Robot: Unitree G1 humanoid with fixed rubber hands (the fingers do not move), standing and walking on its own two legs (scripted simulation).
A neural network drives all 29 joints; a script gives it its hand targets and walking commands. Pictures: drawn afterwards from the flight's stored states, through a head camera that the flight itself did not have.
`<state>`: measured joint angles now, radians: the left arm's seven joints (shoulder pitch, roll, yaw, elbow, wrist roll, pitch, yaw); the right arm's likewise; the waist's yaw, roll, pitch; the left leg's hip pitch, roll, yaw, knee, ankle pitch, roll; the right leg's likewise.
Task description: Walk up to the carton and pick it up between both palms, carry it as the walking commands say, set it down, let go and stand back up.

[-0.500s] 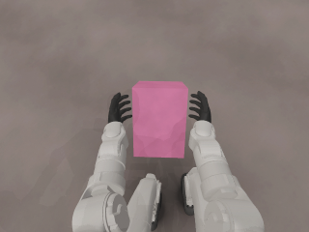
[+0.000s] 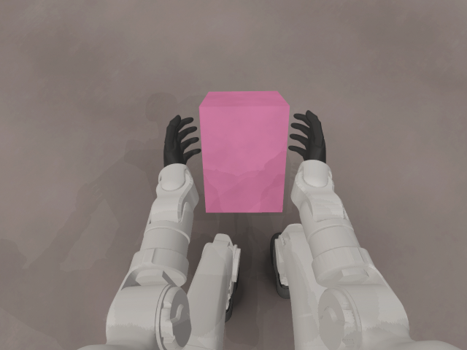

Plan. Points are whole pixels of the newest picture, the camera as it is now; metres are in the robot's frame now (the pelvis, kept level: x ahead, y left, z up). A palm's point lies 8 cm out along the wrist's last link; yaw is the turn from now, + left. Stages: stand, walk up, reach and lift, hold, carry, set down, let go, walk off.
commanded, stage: set down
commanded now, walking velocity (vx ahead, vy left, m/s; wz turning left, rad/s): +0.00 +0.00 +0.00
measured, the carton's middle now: (243, 148) +0.46 +0.02 -0.21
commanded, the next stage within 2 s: none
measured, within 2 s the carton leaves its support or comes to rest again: neither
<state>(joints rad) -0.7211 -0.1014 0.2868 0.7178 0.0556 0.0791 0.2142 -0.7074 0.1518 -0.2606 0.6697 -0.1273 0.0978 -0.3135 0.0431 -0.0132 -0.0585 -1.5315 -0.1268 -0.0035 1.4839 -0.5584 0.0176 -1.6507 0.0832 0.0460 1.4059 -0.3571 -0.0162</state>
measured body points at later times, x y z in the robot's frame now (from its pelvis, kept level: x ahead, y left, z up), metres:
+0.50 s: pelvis -0.02 -0.01 -0.07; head +0.26 -0.03 +0.28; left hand +0.45 +0.14 -0.18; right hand +0.45 -0.10 -0.19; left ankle +0.05 +0.10 -0.55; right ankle +0.12 -0.10 -0.55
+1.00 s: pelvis -0.03 +0.00 -0.14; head +0.30 -0.01 +0.18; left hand +0.47 +0.14 -0.27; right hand +0.47 -0.10 -0.28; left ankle +0.05 +0.10 -0.55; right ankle +0.12 -0.10 -0.55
